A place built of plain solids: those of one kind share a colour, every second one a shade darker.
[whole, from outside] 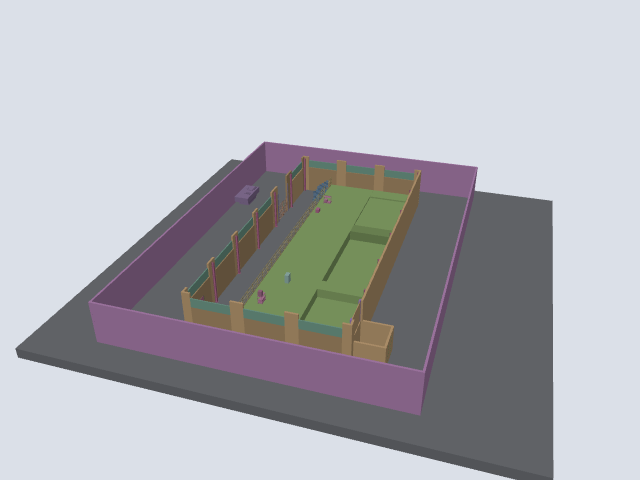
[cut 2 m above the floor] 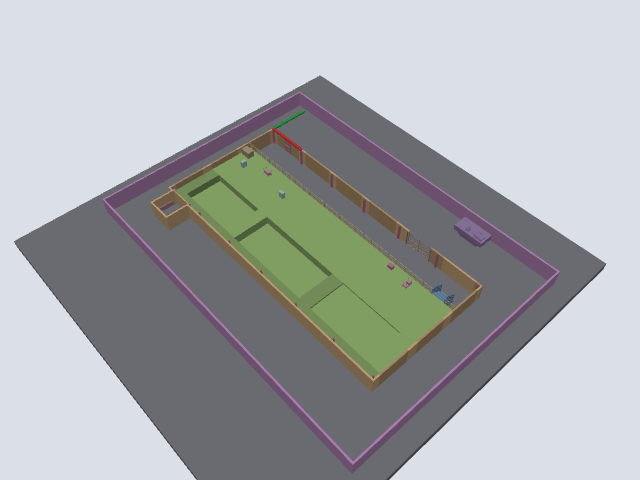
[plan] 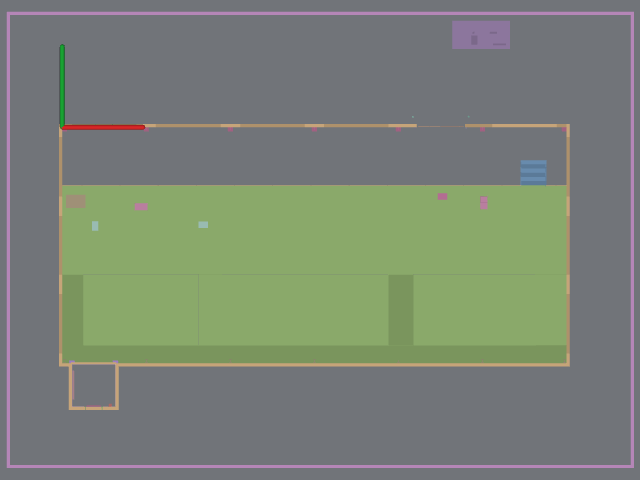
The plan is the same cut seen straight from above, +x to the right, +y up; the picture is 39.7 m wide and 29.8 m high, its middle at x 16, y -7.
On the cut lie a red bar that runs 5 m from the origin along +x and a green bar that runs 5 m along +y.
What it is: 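A works' hall with a row of sunk bays; one tall room; a strip of floor behind the doors, a deck 1.23 m over it that fills the rest, and 3 sunk grounds in the deck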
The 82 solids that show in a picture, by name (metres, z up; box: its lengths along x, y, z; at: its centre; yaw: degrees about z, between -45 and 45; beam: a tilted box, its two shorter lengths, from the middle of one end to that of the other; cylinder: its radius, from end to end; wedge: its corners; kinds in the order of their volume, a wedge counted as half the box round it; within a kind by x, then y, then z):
{
 "raised_floor_bank_1": {"box": [1.3, 4.4, 1.28], "at": [0.65, -11.35, 0.59]},
 "raised_floor_bank_2": {"box": [7.15, 4.4, 0.35], "at": [4.88, -11.35, 0.12]},
 "raised_floor_bank_3": {"box": [1.5, 4.4, 1.28], "at": [9.2, -11.35, 0.59]},
 "raised_floor_bank_4": {"box": [10.3, 4.4, 0.23], "at": [15.1, -11.35, 0.07]},
 "raised_floor_bank_5": {"box": [31.3, 1.1, 1.28], "at": [15.65, -14.1, 0.59]},
 "raised_floor_bank_6": {"box": [31.3, 5.55, 1.28], "at": [15.65, -6.38, 0.59]},
 "raised_floor_bank_7": {"box": [1.55, 4.4, 1.28], "at": [21.02, -11.35, 0.59]},
 "raised_floor_bank_8": {"box": [7.6, 4.4, 1.11], "at": [25.6, -11.35, 0.51]},
 "raised_floor_bank_9": {"box": [1.9, 4.4, 1.28], "at": [30.35, -11.35, 0.59]},
 "yard_bound_1": {"box": [0.2, 28.33, 4.28], "at": [-3.34, -7.0, 2.09]},
 "yard_bound_2": {"box": [38.94, 0.2, 4.28], "at": [16.03, -21.06, 2.09]},
 "yard_bound_3": {"box": [38.94, 0.2, 4.28], "at": [16.03, 7.07, 2.09]},
 "yard_bound_4": {"box": [0.2, 28.33, 4.28], "at": [35.4, -7.0, 2.09]},
 "wall_1": {"box": [0.2, 0.81, 4.65], "at": [-0.1, -14.45, 2.27]},
 "wall_2": {"box": [0.2, 3.71, 3.25], "at": [-0.1, -12.2, 1.57]},
 "wall_3": {"box": [0.2, 1.21, 4.65], "at": [-0.1, -9.75, 2.27]},
 "wall_4": {"box": [0.2, 3.66, 3.25], "at": [-0.1, -7.33, 1.57]},
 "wall_5": {"box": [0.2, 1.21, 4.65], "at": [-0.1, -4.9, 2.27]},
 "wall_6": {"box": [0.2, 3.71, 3.25], "at": [-0.1, -2.45, 1.57]},
 "wall_7": {"box": [0.2, 0.81, 4.65], "at": [-0.1, -0.2, 2.27]},
 "wall_8": {"box": [0.8, 0.2, 4.65], "at": [0.2, -14.75, 2.27]},
 "wall_9": {"box": [0.81, 0.2, 4.65], "at": [0.2, 0.1, 2.27]},
 "wall_10": {"box": [0.2, 2.9, 2.55], "at": [0.5, -16.1, 1.23]},
 "wall_11": {"box": [3.1, 0.2, 2.55], "at": [1.95, -17.45, 1.23]},
 "wall_12": {"box": [2.7, 0.06, 2.55], "at": [1.95, -14.68, 1.23]},
 "wall_13": {"box": [2.82, 0.06, 4.65], "at": [1.95, -14.62, 2.27]},
 "wall_14": {"box": [4.01, 0.2, 3.25], "at": [2.6, 0.1, 1.57]},
 "wall_15": {"box": [0.2, 2.9, 2.55], "at": [3.4, -16.1, 1.23]},
 "wall_16": {"box": [1.21, 0.2, 4.65], "at": [5.2, 0.1, 2.27]},
 "wall_17": {"box": [4.06, 0.2, 3.25], "at": [7.83, 0.1, 1.57]},
 "wall_18": {"box": [1.21, 0.2, 4.65], "at": [10.45, 0.1, 2.27]},
 "wall_19": {"box": [4.01, 0.2, 3.25], "at": [13.05, 0.1, 1.57]},
 "wall_20": {"box": [1.21, 0.2, 4.65], "at": [15.65, 0.1, 2.27]},
 "wall_21": {"box": [28.2, 0.2, 4.65], "at": [17.4, -14.75, 2.27]},
 "wall_22": {"box": [4.01, 0.2, 3.25], "at": [18.25, 0.1, 1.57]},
 "wall_23": {"box": [1.76, 0.2, 4.65], "at": [21.12, 0.1, 2.27]},
 "wall_24": {"box": [1.71, 0.2, 4.65], "at": [25.85, 0.1, 2.27]},
 "wall_25": {"box": [4.01, 0.2, 3.25], "at": [28.7, 0.1, 1.57]},
 "wall_26": {"box": [0.81, 0.2, 4.65], "at": [31.1, 0.1, 2.27]},
 "wall_27": {"box": [0.2, 0.81, 4.65], "at": [31.4, -14.45, 2.27]},
 "wall_28": {"box": [0.2, 3.71, 3.25], "at": [31.4, -12.2, 1.57]},
 "wall_29": {"box": [0.2, 1.21, 4.65], "at": [31.4, -9.75, 2.27]},
 "wall_30": {"box": [0.2, 3.66, 3.25], "at": [31.4, -7.33, 1.57]},
 "wall_31": {"box": [0.2, 1.21, 4.65], "at": [31.4, -4.9, 2.27]},
 "wall_32": {"box": [0.2, 3.71, 3.25], "at": [31.4, -2.45, 1.57]},
 "wall_33": {"box": [0.2, 0.81, 4.65], "at": [31.4, -0.2, 2.27]},
 "beyond_skip_1": {"box": [3.59, 1.76, 0.65], "at": [26.0, 5.73, 0.93], "yaw": -0.1},
 "beyond_skip_2": {"box": [1.15, 0.59, 0.1], "at": [26.96, 5.51, 1.32], "yaw": -0.1},
 "window_pane_1": {"box": [0.1, 3.7, 0.91], "at": [-0.15, -12.2, 3.64]},
 "window_pane_2": {"box": [0.1, 3.65, 0.91], "at": [-0.15, -7.33, 3.64]},
 "window_pane_3": {"box": [0.1, 3.7, 0.91], "at": [-0.15, -2.45, 3.64]},
 "window_pane_4": {"box": [4.0, 0.1, 0.91], "at": [2.6, 0.15, 3.64]},
 "window_pane_5": {"box": [4.05, 0.1, 0.91], "at": [7.83, 0.15, 3.64]},
 "window_pane_6": {"box": [4.0, 0.1, 0.91], "at": [13.05, 0.15, 3.64]},
 "window_pane_7": {"box": [4.0, 0.1, 0.91], "at": [18.25, 0.15, 3.64]},
 "window_pane_8": {"box": [4.0, 0.1, 0.91], "at": [28.7, 0.15, 3.64]},
 "window_pane_9": {"box": [0.1, 3.7, 0.91], "at": [31.45, -12.2, 3.64]},
 "window_pane_10": {"box": [0.1, 3.65, 0.91], "at": [31.45, -7.33, 3.64]},
 "window_pane_11": {"box": [0.1, 3.7, 0.91], "at": [31.45, -2.45, 3.64]},
 "pallet_load_1": {"box": [1.13, 0.7, 1.09], "at": [0.82, -4.6, 1.72]},
 "pallet_load_2": {"box": [1.22, 0.82, 1.15], "at": [0.83, -4.6, 1.75]},
 "door_landing_1": {"box": [1.62, 0.28, 1.1], "at": [29.25, -3.48, 0.5]},
 "door_landing_2": {"box": [1.62, 0.28, 0.93], "at": [29.25, -3.22, 0.41]},
 "door_landing_3": {"box": [1.62, 0.28, 0.75], "at": [29.25, -2.96, 0.33]},
 "door_landing_4": {"box": [1.62, 0.28, 0.58], "at": [29.25, -2.7, 0.24]},
 "door_landing_5": {"box": [1.62, 0.28, 0.4], "at": [29.25, -2.44, 0.15]},
 "door_landing_6": {"box": [1.62, 0.28, 0.23], "at": [29.25, -2.18, 0.06]},
 "tote_stack_1": {"box": [0.4, 0.6, 0.96], "at": [2.04, -6.13, 1.71]},
 "tote_stack_2": {"box": [0.6, 0.4, 0.88], "at": [8.75, -6.05, 1.67]},
 "deck_rail_1": {"box": [28.5, 0.024, 0.1], "at": [14.25, -3.63, 1.28]},
 "deck_rail_2": {"box": [28.5, 0.05, 0.05], "at": [14.25, -3.63, 1.61]},
 "deck_rail_3": {"box": [28.5, 0.05, 0.05], "at": [14.25, -3.63, 1.94]},
 "deck_rail_4": {"box": [28.5, 0.05, 0.05], "at": [14.25, -3.63, 2.25]},
 "file_trolley_1": {"box": [0.73, 0.38, 0.29], "at": [4.9, -4.95, 1.54]},
 "file_trolley_2": {"box": [0.45, 0.53, 0.15], "at": [26.17, -4.83, 1.36], "yaw": -0.6},
 "radiator_1": {"box": [0.1, 1.8, 0.6], "at": [0.69, -16.0, 0.45]},
 "carton_1": {"box": [0.6, 0.4, 0.4], "at": [23.6, -4.3, 1.43]},
 "door_leaf_1": {"box": [1.0, 0.044, 2.15], "at": [2.6, 0.0, 1.02]},
 "steel_column_1": {"box": [0.2, 0.014, 4.45], "at": [5.22, -0.2, 2.17]},
 "steel_column_2": {"box": [0.012, 0.17, 4.45], "at": [5.22, -0.11, 2.17]},
 "steel_column_3": {"box": [0.012, 0.17, 4.45], "at": [10.43, -0.11, 2.17]},
 "steel_column_4": {"box": [0.012, 0.17, 4.45], "at": [15.65, -0.11, 2.17]}
}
